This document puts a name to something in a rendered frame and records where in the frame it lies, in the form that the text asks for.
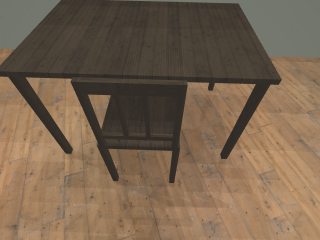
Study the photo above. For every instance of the chair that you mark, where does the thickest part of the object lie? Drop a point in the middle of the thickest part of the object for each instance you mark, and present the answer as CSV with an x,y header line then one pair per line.
x,y
142,114

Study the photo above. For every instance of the table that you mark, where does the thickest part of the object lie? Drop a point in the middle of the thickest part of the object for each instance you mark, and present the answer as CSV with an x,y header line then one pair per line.
x,y
197,42

